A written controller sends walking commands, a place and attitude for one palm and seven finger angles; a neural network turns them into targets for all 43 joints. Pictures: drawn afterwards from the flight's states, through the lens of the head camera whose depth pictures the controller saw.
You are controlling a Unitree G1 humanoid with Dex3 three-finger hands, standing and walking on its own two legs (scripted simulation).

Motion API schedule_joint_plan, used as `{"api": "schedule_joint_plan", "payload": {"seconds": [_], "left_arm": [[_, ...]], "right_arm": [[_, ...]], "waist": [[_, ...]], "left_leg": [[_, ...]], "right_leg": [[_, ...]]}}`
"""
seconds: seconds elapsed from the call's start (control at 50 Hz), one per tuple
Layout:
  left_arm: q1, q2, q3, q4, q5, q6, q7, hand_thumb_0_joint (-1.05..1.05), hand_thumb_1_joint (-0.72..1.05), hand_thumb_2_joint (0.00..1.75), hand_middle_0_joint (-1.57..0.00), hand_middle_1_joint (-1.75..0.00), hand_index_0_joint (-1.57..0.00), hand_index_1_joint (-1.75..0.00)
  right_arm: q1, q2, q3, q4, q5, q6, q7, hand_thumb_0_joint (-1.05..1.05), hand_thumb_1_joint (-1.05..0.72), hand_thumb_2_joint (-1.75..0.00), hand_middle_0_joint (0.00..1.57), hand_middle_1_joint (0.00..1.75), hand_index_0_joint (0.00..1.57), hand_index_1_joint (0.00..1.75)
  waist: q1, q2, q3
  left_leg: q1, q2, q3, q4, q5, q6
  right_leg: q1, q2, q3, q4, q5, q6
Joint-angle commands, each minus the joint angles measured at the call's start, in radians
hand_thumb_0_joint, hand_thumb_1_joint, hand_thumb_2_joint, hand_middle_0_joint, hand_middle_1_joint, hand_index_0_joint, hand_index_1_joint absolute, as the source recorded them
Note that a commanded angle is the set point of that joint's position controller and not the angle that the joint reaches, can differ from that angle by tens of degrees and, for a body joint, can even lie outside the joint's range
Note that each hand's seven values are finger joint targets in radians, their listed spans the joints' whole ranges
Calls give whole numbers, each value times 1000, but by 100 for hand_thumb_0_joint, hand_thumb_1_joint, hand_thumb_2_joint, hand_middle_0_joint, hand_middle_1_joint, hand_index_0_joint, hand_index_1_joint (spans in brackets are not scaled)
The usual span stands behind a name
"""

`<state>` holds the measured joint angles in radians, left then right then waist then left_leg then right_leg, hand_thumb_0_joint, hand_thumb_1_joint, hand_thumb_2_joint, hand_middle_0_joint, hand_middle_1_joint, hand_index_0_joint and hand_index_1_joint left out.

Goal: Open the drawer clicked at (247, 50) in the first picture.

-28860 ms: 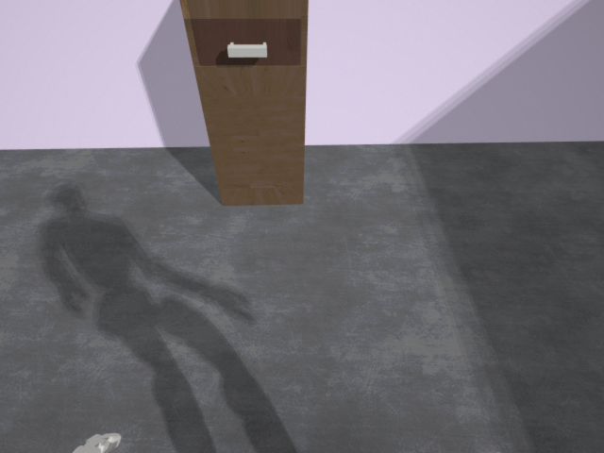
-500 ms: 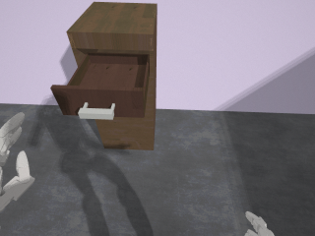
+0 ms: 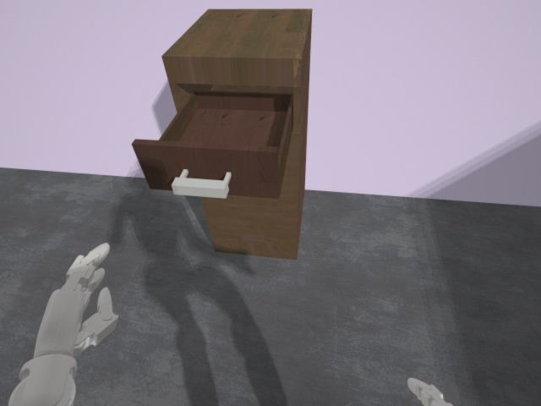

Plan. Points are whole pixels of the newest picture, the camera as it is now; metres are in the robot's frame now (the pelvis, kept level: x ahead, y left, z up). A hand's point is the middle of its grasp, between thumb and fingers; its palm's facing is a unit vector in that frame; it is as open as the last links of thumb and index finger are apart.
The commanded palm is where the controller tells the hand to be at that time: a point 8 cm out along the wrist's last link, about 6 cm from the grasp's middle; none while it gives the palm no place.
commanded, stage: let the arm hang, fingers relaxed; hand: left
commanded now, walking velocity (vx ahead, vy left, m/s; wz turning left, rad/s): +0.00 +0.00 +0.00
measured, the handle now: (203, 181) +0.59 +0.19 -0.01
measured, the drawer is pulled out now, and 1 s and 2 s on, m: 0.30 0.30 0.30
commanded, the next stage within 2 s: look to check the result in 1.00 s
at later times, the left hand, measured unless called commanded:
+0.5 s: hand out of the picture -0.04 +0.20 -0.15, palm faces +0.00 -0.97 -0.25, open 7.3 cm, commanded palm none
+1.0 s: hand out of the picture +0.00 +0.18 -0.16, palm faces +0.00 -0.98 -0.20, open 7.3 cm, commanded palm none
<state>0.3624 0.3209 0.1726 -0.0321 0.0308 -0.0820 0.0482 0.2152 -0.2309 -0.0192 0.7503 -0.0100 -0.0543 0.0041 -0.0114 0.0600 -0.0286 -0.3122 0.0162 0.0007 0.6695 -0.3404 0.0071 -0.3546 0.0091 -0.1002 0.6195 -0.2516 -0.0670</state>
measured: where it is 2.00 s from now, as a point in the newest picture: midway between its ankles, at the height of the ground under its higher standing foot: outside the picture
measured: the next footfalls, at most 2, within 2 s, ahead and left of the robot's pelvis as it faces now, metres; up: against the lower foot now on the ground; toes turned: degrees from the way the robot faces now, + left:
none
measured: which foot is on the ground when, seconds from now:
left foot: down 0.00-1.00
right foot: down 0.00-1.00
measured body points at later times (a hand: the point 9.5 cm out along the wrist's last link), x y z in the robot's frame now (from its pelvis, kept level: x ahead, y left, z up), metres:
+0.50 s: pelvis -0.01 +0.00 +0.02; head +0.01 -0.01 +0.47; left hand -0.04 +0.25 -0.13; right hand -0.08 -0.20 -0.15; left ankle +0.01 +0.13 -0.72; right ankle +0.05 -0.08 -0.72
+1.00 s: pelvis -0.01 +0.01 +0.02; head +0.00 +0.00 +0.47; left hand +0.00 +0.23 -0.14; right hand -0.06 -0.18 -0.15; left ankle +0.01 +0.13 -0.72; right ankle +0.05 -0.08 -0.72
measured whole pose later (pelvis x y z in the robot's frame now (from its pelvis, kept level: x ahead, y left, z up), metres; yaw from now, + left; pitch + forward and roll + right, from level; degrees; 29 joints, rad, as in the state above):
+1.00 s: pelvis -0.01 +0.01 +0.02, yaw -3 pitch -2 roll +0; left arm 0.28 0.12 0.04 1.12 0.01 0.01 0.03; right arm 0.38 -0.09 -0.01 1.09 -0.02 0.01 -0.04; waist -0.01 0.02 0.05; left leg -0.18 0.02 0.06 0.45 -0.24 0.00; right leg -0.26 0.02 -0.04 0.42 -0.13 -0.05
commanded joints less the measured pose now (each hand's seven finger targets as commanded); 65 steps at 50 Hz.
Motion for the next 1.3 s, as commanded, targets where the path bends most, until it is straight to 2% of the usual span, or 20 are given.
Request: {"api": "schedule_joint_plan", "payload": {"seconds": [0.0, 0.02, 0.04, 0.06, 0.08, 0.12, 0.16, 0.2, 0.26, 0.34, 0.42, 0.46, 0.56, 0.68, 0.76, 0.84, 0.92, 0.98, 1.14, 1.28], "left_arm": [[-31, 14, -81, 377, 8, 85, -30, 0, 90, 90, -20, -30, -20, -30], [-63, 9, -90, 439, 4, 93, -26, 0, 90, 90, -20, -30, -20, -30], [-82, 5, -94, 497, -1, 99, -28, 0, 90, 90, -20, -30, -20, -30], [-97, 6, -98, 563, -5, 100, -29, 0, 90, 90, -20, -30, -20, -30], [-99, 4, -101, 632, -10, 98, -29, 0, 90, 90, -20, -30, -20, -30], [-81, 12, -110, 758, -12, 93, -28, 0, 90, 90, -20, -30, -20, -30], [-76, 3, -115, 857, -16, 88, -29, 0, 90, 90, -20, -30, -20, -30], [-61, -24, -102, 908, -13, 87, -25, 0, 90, 90, -20, -30, -20, -30], [-61, -32, -113, 979, -15, 84, -25, 0, 90, 90, -20, -30, -20, -30], [-51, -42, -123, 1055, -19, 81, -21, 0, 90, 90, -20, -30, -20, -30], [-31, -55, -129, 1105, -19, 82, -15, 0, 90, 90, -20, -30, -20, -30], [-25, -59, -129, 1122, -20, 85, -15, 0, 90, 90, -20, -30, -20, -30], [-17, -74, -127, 1133, -18, 87, -10, 0, 90, 90, -20, -30, -20, -30], [-18, -98, -121, 1133, -15, 86, -8, 0, 90, 90, -20, -30, -20, -30], [-15, -109, -121, 1134, -14, 87, -8, 0, 90, 90, -20, -30, -20, -30], [-18, -109, -120, 1129, -14, 83, -8, 0, 90, 90, -20, -30, -20, -30], [-16, -114, -121, 1128, -14, 79, -7, 0, 90, 90, -20, -30, -20, -30], [-23, -109, -120, 1131, -16, 77, -8, 0, 90, 90, -20, -30, -20, -30], [-25, -110, -124, 1142, -17, 76, -7, 0, 90, 90, -20, -30, -20, -30], [-33, -107, -126, 1149, -19, 72, -6, 0, 90, 90, -20, -30, -20, -30]], "right_arm": [[75, -88, -34, -40, -16, 45, 2, 0, -90, -90, 20, 30, 20, 30], [72, -92, -33, -22, -17, 47, 1, 0, -90, -90, 20, 30, 20, 30], [62, -79, -24, -3, -17, 46, -3, 0, -90, -90, 20, 30, 20, 30], [43, -76, -15, 11, -17, 44, -7, 0, -90, -90, 20, 30, 20, 30], [24, -86, -10, 26, -17, 46, -14, 0, -90, -90, 20, 30, 20, 30], [23, -83, -7, 65, -10, 51, -23, 0, -90, -90, 20, 30, 20, 30], [64, -56, -2, 123, -7, 55, -28, 0, -90, -90, 20, 30, 20, 30], [107, -23, -6, 160, -16, 61, -31, 0, -90, -90, 20, 30, 20, 30], [170, -11, -8, 206, -11, 67, -34, 0, -90, -90, 20, 30, 20, 30], [232, 9, -4, 264, -8, 72, -38, 0, -90, -90, 20, 30, 20, 30], [257, 21, 1, 303, -5, 71, -41, 0, -90, -90, 20, 30, 20, 30], [273, 33, 2, 318, -6, 73, -42, 0, -90, -90, 20, 30, 20, 30], [299, 53, 1, 339, -10, 72, -42, 0, -90, -90, 20, 30, 20, 30], [293, 71, -2, 342, -11, 66, -45, 0, -90, -90, 20, 30, 20, 30], [290, 75, -5, 336, -12, 65, -46, 0, -90, -90, 20, 30, 20, 30], [291, 80, -7, 334, -10, 64, -46, 0, -90, -90, 20, 30, 20, 30], [280, 73, -8, 331, -8, 61, -47, 0, -90, -90, 20, 30, 20, 30], [276, 72, -6, 333, -7, 58, -48, 0, -90, -90, 20, 30, 20, 30], [258, 65, -6, 340, -7, 61, -47, 0, -90, -90, 20, 30, 20, 30], [241, 60, -4, 345, -3, 53, -50, 0, -90, -90, 20, 30, 20, 30]], "waist": [[-19, -318, 28], [-20, -218, 30], [-12, -50, 44], [0, 38, 49], [15, 34, 43], [30, -31, 28], [18, 44, 28], [14, 109, 35], [8, 8, 44], [-2, -53, 84], [1, -53, 113], [1, -82, 125], [0, -84, 138], [4, -22, 164], [5, -23, 175], [1, -53, 156], [0, -31, 143], [-1, -64, 132], [-3, -50, 148], [-1, -42, 124]], "left_leg": [[36, 5, -28, -85, 86, 27], [87, 36, -55, -134, 196, 36], [62, 72, -88, -190, 253, 48], [17, 112, -127, -250, 279, 62], [-26, 128, -129, -275, 268, 66], [-24, 95, -88, -285, 153, 44], [12, 60, -43, -290, 34, 29], [23, 56, -34, -304, -18, 29], [35, 66, -36, -312, -16, 35], [63, 68, -25, -310, 20, 34], [67, 71, -26, -325, 27, 34], [57, 68, -19, -328, 6, 35], [38, 63, -19, -335, -25, 37], [6, 78, -36, -365, -58, 41], [-7, 77, -40, -364, -68, 42], [17, 73, -31, -347, -34, 41], [47, 75, -29, -343, -1, 39], [53, 75, -26, -344, 22, 37], [83, 73, -14, -343, 38, 32], [103, 85, -17, -354, 94, 28]], "right_leg": [[38, -188, 232, -185, 218, -43], [4, -153, 209, -156, 166, -24], [26, -113, 170, -135, 121, 7], [81, -73, 143, -117, 93, 28], [155, -57, 132, -129, 90, 35], [218, -69, 165, -197, 84, 19], [202, -91, 211, -274, -14, 6], [181, -88, 203, -302, -59, -2], [177, -89, 196, -333, -73, 3], [136, -97, 196, -362, -97, 1], [119, -88, 191, -356, -93, 3], [116, -91, 192, -367, -124, 7], [97, -85, 192, -360, -158, 13], [90, -74, 176, -324, -108, 13], [88, -70, 178, -316, -100, 14], [91, -77, 181, -322, -89, 14], [86, -76, 183, -316, -58, 11], [115, -83, 181, -318, -31, 12], [98, -88, 187, -335, -42, 13], [143, -85, 175, -310, 60, 12]]}}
